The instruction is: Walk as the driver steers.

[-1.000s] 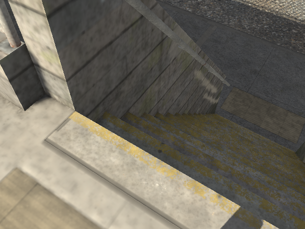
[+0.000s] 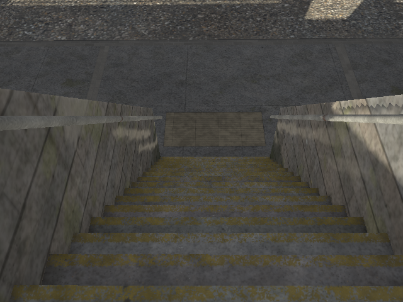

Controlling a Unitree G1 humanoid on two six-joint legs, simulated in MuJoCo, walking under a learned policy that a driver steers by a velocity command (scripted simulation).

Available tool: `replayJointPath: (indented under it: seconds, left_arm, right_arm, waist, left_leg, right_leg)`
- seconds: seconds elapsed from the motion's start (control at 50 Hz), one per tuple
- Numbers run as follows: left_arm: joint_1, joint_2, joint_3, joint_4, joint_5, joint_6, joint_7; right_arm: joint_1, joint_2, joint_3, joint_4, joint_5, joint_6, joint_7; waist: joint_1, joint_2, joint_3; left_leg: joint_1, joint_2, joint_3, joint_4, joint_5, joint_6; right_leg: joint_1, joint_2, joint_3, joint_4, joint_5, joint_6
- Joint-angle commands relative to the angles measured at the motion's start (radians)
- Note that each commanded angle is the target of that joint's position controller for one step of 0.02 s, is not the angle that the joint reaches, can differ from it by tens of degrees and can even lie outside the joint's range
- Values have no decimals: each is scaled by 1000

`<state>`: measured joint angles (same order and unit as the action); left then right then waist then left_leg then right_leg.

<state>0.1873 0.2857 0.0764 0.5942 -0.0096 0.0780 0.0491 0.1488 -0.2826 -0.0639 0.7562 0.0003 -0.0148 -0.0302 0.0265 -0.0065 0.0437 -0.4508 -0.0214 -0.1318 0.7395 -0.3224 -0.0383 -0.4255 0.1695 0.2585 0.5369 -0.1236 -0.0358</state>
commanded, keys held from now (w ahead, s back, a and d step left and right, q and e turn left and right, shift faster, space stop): e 0.30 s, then no key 0.16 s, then w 0.26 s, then no key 0.28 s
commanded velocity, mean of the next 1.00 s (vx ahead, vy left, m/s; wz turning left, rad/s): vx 0.11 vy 0.00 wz -0.31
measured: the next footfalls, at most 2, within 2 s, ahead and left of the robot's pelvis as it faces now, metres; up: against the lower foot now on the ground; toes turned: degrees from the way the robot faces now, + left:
left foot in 0.04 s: +0.08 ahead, +0.15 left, +0.00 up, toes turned -8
right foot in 0.48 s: -0.04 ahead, -0.10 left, +0.00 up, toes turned -14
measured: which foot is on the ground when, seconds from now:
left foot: up 0.00-0.02, down 0.04-0.48, up 0.50-0.90, down 0.92-1.00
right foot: down 0.00-0.04, up 0.06-0.46, down 0.48-0.94, up 0.96-1.00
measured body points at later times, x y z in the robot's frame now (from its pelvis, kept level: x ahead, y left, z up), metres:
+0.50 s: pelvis -0.03 +0.02 +0.00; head -0.01 +0.00 +0.45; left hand +0.16 +0.25 -0.10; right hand +0.03 -0.28 -0.11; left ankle +0.04 +0.15 -0.73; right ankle -0.08 -0.09 -0.73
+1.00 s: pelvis +0.05 +0.02 +0.00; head +0.07 +0.03 +0.45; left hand +0.14 +0.26 -0.15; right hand +0.12 -0.25 -0.11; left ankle +0.15 +0.10 -0.73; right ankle -0.07 -0.09 -0.71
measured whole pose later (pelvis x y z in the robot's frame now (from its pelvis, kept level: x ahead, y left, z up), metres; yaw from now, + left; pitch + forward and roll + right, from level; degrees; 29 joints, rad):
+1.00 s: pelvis +0.05 +0.02 +0.00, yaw -17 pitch +1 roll +0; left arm 0.40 0.23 0.02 0.84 -0.01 0.01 0.04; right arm 0.18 -0.20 -0.02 0.77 -0.02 -0.02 0.01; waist 0.02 -0.03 -0.01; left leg -0.41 0.00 0.01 0.59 -0.20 0.02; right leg -0.20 0.02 0.09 0.70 -0.51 0.02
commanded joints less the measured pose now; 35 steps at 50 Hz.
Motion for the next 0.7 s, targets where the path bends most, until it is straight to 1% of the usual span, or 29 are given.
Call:
replayJointPath:
  seconds: [0.02,0.04,0.06,0.08,0.1,0.12,0.14,0.16,0.18,0.2,0.22,0.26,0.3,0.32,0.36,0.4,0.42,0.44,0.46,0.48,0.5,0.52,0.54,0.56,0.58,0.6,0.64,0.68,0.7]
  left_arm:
    - [-14,150,40,-77,-24,1,3]
    - [-6,138,34,-80,-30,2,3]
    - [50,85,21,-78,-18,1,2]
    - [38,119,37,-115,-32,-13,-6]
    - [34,200,61,-90,-11,-26,-10]
    - [64,215,71,-45,-17,-21,-9]
    - [88,188,67,-16,-20,-4,1]
    - [103,168,61,-9,-17,9,6]
    - [106,143,53,-7,-20,16,6]
    - [94,136,48,-14,-27,19,5]
    - [72,132,45,-24,-33,17,4]
    - [31,121,35,-42,-35,14,-1]
    - [8,101,23,-56,-30,9,-11]
    - [-4,91,16,-62,-25,6,-16]
    - [16,71,4,-55,-16,-1,-24]
    - [50,82,4,-35,-14,-5,-28]
    - [72,85,5,-21,-13,-7,-30]
    - [109,77,4,-2,-9,-8,-34]
    - [146,69,1,18,-3,-8,-37]
    - [167,79,0,19,8,-9,-37]
    - [175,170,13,7,13,-7,-27]
    - [204,204,24,22,27,-23,-43]
    - [200,193,22,28,36,-42,-51]
    - [184,167,13,47,33,-58,-47]
    - [164,144,3,48,23,-71,-40]
    - [149,129,-4,54,16,-78,-34]
    - [168,101,-14,65,21,-90,-27]
    - [192,100,-12,78,24,-97,-23]
    - [200,102,-12,85,20,-100,-23]
  right_arm:
    - [55,-98,-29,-53,-4,-28,24]
    - [81,-115,-34,-46,-16,-27,25]
    - [87,-178,-44,-59,-35,-20,23]
    - [92,-251,-61,-49,-55,-6,31]
    - [33,-213,-53,-87,-53,-2,27]
    - [-33,-154,-38,-116,-43,5,20]
    - [-71,-121,-24,-132,-32,12,15]
    - [-83,-103,-16,-140,-20,16,8]
    - [-85,-95,-10,-143,-19,24,4]
    - [-77,-87,-7,-147,-23,29,1]
    - [-56,-90,-9,-146,-27,34,-3]
    - [-2,-101,-14,-140,-26,44,-12]
    - [25,-129,-28,-135,-21,49,-16]
    - [30,-142,-34,-133,-17,51,-16]
    - [20,-163,-41,-129,-10,53,-11]
    - [18,-172,-43,-121,4,53,-4]
    - [14,-173,-41,-115,14,53,-2]
    - [-1,-172,-39,-109,27,54,-2]
    - [-2,-161,-33,-96,41,54,-1]
    - [34,-112,-18,-76,34,47,5]
    - [43,-13,16,-103,-22,32,22]
    - [-55,-68,1,-146,2,21,13]
    - [-104,-139,-21,-144,32,16,10]
    - [-99,-150,-33,-131,39,14,11]
    - [-60,-144,-37,-101,30,15,11]
    - [-29,-141,-40,-86,23,12,13]
    - [12,-116,-38,-59,22,-6,21]
    - [11,-105,-35,-48,16,-16,24]
    - [2,-97,-32,-49,12,-19,24]
  waist:
    - [-31,-179,-152]
    - [-42,-133,-159]
    - [-11,73,-186]
    - [5,371,-129]
    - [0,250,-94]
    - [16,157,-82]
    - [28,128,-65]
    - [23,135,-51]
    - [24,136,-41]
    - [13,147,-35]
    - [-4,166,-29]
    - [-48,191,-43]
    - [-72,201,-67]
    - [-80,199,-76]
    - [-77,208,-94]
    - [-71,226,-98]
    - [-60,217,-102]
    - [-35,200,-106]
    - [-11,182,-112]
    - [-5,105,-153]
    - [-43,-203,-189]
    - [30,-285,-143]
    - [51,-199,-50]
    - [36,-173,13]
    - [20,-157,33]
    - [5,-156,41]
    - [-6,-145,25]
    - [0,-129,23]
    - [5,-133,24]
  left_leg:
    - [153,-7,35,-234,89,37]
    - [254,53,13,-321,190,62]
    - [368,276,-172,-356,382,141]
    - [313,424,-382,-425,513,284]
    - [264,429,-375,-425,441,299]
    - [221,367,-261,-404,402,257]
    - [204,297,-167,-398,356,222]
    - [206,278,-121,-398,346,218]
    - [191,255,-74,-402,340,222]
    - [198,237,-39,-410,310,227]
    - [236,230,-24,-412,267,235]
    - [333,249,-28,-406,223,252]
    - [384,278,-32,-395,205,259]
    - [375,290,-38,-389,216,265]
    - [324,297,-19,-380,257,272]
    - [304,307,-21,-368,316,276]
    - [297,311,-23,-351,350,273]
    - [274,306,-12,-325,382,256]
    - [231,291,8,-300,368,221]
    - [142,246,60,-243,171,137]
    - [-55,120,190,-6,-184,19]
    - [-172,65,144,94,-299,14]
    - [-247,74,116,204,-251,23]
    - [-321,79,100,260,-181,34]
    - [-354,88,86,288,-111,37]
    - [-363,94,72,291,-38,36]
    - [-349,90,83,298,78,35]
    - [-355,92,86,242,166,24]
    - [-344,93,87,198,205,20]
  right_leg:
    - [152,-227,329,-126,-97,-136]
    - [97,-189,300,-76,-184,-95]
    - [-23,-74,159,154,-422,-36]
    - [-180,54,-50,385,-581,4]
    - [-229,-20,-43,581,-500,36]
    - [-193,-33,-54,654,-432,54]
    - [-175,-40,-75,714,-382,72]
    - [-188,-45,-88,794,-337,90]
    - [-178,-54,-110,840,-313,102]
    - [-179,-62,-135,829,-290,113]
    - [-202,-72,-153,780,-275,122]
    - [-232,-102,-170,663,-276,139]
    - [-211,-146,-195,538,-298,143]
    - [-170,-162,-206,477,-322,139]
    - [-56,-169,-248,354,-381,120]
    - [18,-159,-281,238,-364,99]
    - [58,-156,-288,156,-313,82]
    - [128,-148,-303,30,-210,58]
    - [225,-136,-313,-115,-81,30]
    - [371,-185,-215,-182,14,0]
    - [506,-423,85,-163,224,-73]
    - [358,-516,230,-272,-137,-234]
    - [341,-492,261,-354,-459,-252]
    - [341,-468,251,-372,-580,-222]
    - [361,-442,218,-373,-577,-192]
    - [364,-423,180,-376,-534,-174]
    - [367,-392,117,-383,-449,-160]
    - [378,-383,79,-386,-383,-158]
    - [373,-378,56,-385,-350,-156]
Velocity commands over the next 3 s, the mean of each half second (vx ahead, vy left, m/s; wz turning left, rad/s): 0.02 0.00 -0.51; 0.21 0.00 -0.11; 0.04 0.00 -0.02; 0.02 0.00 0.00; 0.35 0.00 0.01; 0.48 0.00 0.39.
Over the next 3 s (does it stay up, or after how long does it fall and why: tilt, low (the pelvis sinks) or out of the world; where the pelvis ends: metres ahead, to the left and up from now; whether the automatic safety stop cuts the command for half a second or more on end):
stays up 0.30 -0.10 -0.06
